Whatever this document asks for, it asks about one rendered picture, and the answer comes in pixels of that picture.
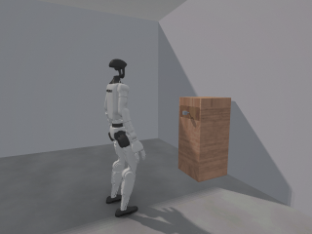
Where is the drawer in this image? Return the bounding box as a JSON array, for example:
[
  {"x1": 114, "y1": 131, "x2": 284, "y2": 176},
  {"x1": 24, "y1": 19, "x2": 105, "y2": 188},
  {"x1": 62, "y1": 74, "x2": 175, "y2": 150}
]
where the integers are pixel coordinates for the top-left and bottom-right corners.
[{"x1": 179, "y1": 105, "x2": 200, "y2": 121}]

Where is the cabinet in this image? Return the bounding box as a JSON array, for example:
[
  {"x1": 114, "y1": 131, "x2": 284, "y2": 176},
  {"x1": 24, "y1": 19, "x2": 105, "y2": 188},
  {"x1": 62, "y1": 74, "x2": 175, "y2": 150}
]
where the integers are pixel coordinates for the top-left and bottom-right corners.
[{"x1": 178, "y1": 97, "x2": 231, "y2": 182}]

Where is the robot left forearm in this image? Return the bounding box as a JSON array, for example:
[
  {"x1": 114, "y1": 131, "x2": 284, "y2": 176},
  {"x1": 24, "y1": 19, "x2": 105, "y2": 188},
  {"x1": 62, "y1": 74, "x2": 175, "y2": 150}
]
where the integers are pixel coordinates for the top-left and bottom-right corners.
[{"x1": 104, "y1": 109, "x2": 114, "y2": 128}]

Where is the robot right hand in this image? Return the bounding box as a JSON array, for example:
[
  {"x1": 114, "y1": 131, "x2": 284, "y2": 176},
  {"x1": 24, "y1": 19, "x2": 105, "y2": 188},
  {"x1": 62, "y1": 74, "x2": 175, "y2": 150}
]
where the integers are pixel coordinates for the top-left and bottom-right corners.
[{"x1": 132, "y1": 140, "x2": 146, "y2": 164}]

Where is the robot right forearm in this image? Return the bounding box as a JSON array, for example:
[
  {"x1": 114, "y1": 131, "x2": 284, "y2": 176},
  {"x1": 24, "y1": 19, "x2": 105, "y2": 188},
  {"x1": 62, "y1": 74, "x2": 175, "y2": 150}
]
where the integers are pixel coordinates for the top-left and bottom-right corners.
[{"x1": 121, "y1": 108, "x2": 137, "y2": 142}]

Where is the robot right thigh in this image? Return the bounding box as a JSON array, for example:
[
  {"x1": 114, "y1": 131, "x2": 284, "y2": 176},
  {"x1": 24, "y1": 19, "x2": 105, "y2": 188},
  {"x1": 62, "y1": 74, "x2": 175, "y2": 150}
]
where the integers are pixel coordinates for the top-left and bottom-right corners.
[{"x1": 117, "y1": 132, "x2": 137, "y2": 179}]

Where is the left robot upper arm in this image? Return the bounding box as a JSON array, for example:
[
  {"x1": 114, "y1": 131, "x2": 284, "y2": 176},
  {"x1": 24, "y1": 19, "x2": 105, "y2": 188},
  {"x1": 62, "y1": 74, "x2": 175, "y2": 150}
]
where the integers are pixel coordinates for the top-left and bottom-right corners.
[{"x1": 104, "y1": 85, "x2": 108, "y2": 111}]

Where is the right robot upper arm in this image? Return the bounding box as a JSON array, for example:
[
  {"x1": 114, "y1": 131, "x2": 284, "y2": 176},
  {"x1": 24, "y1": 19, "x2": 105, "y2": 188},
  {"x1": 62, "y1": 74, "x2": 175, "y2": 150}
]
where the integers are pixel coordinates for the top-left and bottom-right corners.
[{"x1": 117, "y1": 83, "x2": 130, "y2": 117}]

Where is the robot left foot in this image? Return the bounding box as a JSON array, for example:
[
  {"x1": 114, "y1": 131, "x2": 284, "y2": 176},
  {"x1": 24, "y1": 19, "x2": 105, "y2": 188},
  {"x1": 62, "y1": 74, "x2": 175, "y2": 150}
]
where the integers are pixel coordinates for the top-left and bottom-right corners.
[{"x1": 105, "y1": 194, "x2": 122, "y2": 204}]

